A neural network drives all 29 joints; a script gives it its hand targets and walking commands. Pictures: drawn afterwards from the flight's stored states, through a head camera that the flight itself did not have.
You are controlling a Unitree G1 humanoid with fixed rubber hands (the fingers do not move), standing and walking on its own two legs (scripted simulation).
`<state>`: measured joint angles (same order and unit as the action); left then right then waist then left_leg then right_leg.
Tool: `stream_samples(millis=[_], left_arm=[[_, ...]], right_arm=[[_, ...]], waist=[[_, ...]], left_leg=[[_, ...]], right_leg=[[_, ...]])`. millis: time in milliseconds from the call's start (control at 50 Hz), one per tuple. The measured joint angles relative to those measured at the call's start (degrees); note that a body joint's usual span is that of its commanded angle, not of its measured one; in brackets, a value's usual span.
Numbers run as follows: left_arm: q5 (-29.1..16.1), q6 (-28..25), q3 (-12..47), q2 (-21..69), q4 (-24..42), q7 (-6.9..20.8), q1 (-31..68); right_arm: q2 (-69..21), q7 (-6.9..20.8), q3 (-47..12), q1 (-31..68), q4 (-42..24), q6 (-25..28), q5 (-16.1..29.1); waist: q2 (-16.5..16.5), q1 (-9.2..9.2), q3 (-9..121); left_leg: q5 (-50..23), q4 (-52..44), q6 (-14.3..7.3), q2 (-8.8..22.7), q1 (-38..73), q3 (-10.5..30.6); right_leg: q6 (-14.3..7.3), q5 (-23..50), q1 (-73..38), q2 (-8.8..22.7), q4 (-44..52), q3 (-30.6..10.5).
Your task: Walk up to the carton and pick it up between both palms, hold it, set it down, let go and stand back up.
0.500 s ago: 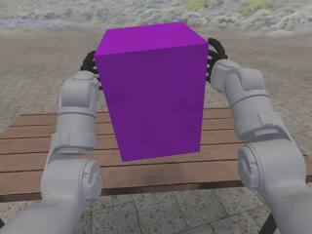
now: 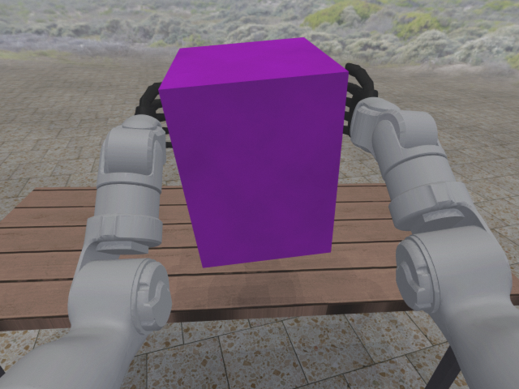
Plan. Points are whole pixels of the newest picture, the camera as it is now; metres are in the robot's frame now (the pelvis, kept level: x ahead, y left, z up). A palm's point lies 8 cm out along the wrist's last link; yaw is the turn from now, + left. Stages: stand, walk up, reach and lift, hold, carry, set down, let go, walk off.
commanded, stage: hold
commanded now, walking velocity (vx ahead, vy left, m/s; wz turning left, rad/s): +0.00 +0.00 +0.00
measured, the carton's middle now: (254, 149) +0.42 +0.03 +0.27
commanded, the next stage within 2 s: none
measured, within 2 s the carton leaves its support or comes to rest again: neither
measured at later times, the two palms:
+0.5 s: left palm (160, 124) +0.36 +0.17 +0.32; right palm (370, 113) +0.38 -0.13 +0.35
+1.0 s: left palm (146, 133) +0.35 +0.18 +0.32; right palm (359, 115) +0.37 -0.11 +0.35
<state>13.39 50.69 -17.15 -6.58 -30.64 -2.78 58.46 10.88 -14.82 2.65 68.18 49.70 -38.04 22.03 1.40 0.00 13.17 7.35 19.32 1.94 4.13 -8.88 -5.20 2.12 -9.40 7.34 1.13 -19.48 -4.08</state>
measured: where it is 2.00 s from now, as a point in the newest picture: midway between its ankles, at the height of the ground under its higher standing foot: outside the picture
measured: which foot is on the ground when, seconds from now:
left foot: down 0.00-1.00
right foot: down 0.00-1.00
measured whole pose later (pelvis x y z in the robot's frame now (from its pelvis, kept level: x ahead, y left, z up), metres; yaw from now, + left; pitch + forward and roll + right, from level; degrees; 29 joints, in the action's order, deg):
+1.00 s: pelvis +0.00 +0.00 +0.00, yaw +0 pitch -3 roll +0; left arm 14.4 51.3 -17.2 -6.2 -29.6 -2.7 58.2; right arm 11.1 -14.5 2.1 68.6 51.3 -37.1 22.9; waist 2.1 0.3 12.6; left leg 7.3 19.3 2.1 4.1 -8.5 -5.0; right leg 2.1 -9.4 7.0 1.1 -19.5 -4.1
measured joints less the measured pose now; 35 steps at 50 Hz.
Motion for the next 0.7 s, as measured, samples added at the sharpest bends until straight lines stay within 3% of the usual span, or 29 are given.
stream_samples(millis=[180,520,700], left_arm=[[0.1,0.0,0.0,-0.2,0.0,-0.1,0.0],[0.1,1.9,0.0,0.5,4.1,0.6,-1.5],[0.1,2.2,0.0,0.5,4.0,0.8,-1.4]], right_arm=[[-0.2,0.3,0.0,0.3,1.1,0.8,0.0],[0.7,-2.1,-0.6,0.1,-3.6,-2.8,2.8],[0.7,-2.2,-0.6,0.1,-3.5,-3.1,2.8]], waist=[[1.1,0.00,-0.3],[-3.2,0.25,0.1],[-2.9,0.25,0.1]], left_leg=[[0.6,0.0,0.0,0.0,0.0,0.0],[0.8,0.0,0.2,0.0,0.3,0.1],[0.1,0.0,0.2,0.0,0.4,0.1]], right_leg=[[0.0,-0.6,0.0,0.0,0.0,0.0],[0.0,-0.8,-0.3,0.0,0.0,0.0],[0.0,-0.1,-0.4,0.0,0.0,0.0]])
